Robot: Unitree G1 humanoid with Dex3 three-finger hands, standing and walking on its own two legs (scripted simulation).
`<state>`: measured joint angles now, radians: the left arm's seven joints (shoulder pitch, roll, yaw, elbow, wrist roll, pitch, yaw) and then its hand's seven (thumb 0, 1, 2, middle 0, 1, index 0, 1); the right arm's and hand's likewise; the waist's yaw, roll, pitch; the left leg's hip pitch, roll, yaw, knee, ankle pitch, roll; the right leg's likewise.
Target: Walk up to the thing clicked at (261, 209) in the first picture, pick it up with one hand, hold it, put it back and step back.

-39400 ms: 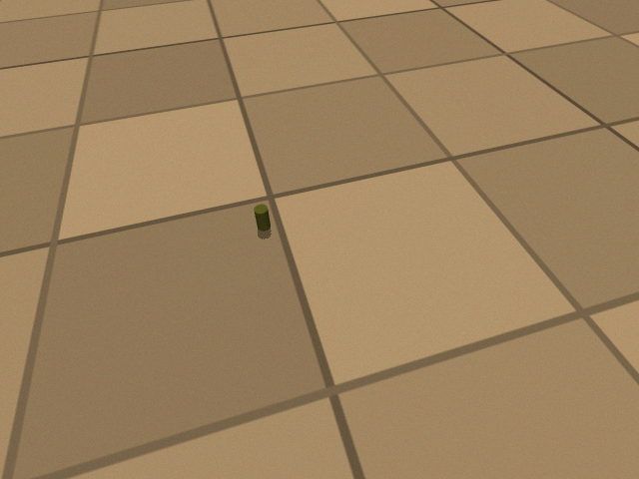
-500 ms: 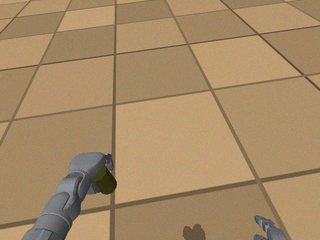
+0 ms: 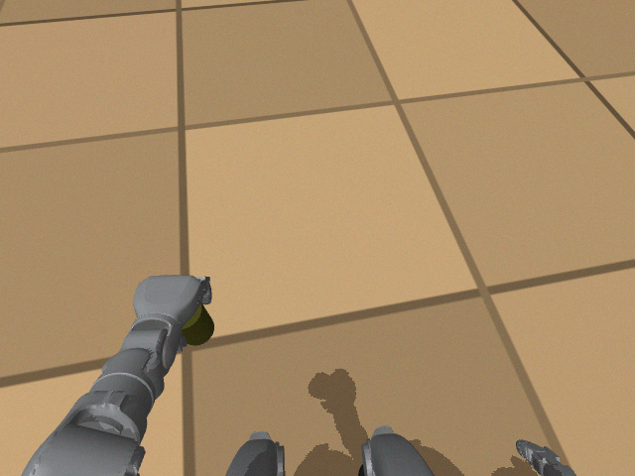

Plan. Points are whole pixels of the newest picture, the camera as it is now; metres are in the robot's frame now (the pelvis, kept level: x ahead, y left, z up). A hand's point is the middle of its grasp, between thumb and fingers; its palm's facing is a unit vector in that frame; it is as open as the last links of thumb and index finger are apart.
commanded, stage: crouch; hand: left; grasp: from above
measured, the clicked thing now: (190, 320) +0.37 +0.21 -0.14
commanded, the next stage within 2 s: lower in 1.42 s
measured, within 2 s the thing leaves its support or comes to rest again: neither
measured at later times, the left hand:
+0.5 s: hand (218, 347) +0.39 +0.20 -0.35, palm faces -0.45 +0.01 -0.89, open 8.7 cm
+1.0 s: hand (227, 350) +0.41 +0.21 -0.45, palm faces -0.46 +0.00 -0.89, open 8.7 cm
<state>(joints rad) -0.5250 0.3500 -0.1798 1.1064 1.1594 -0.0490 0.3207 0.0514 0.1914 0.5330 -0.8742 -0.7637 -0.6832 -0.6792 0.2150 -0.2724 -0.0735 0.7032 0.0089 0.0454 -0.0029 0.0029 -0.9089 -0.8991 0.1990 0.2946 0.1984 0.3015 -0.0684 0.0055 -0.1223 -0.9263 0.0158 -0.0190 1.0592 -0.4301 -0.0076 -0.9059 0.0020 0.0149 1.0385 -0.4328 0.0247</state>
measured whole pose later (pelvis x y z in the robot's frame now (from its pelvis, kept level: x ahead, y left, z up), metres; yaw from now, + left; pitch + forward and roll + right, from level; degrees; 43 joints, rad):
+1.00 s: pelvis -0.04 +0.00 -0.28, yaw -3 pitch +38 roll -5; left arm -0.88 0.51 -0.02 1.34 1.20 -0.07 0.40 0.03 0.17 0.55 -0.90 -0.74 -0.71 -0.66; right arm 0.15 -0.25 -0.01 0.73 -0.10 -0.04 0.09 0.00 -0.92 -0.90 0.20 0.29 0.20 0.30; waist -0.21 0.02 -0.16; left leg -2.10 0.00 -0.09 2.12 -0.68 -0.02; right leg -2.05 0.02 -0.03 2.08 -0.69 0.03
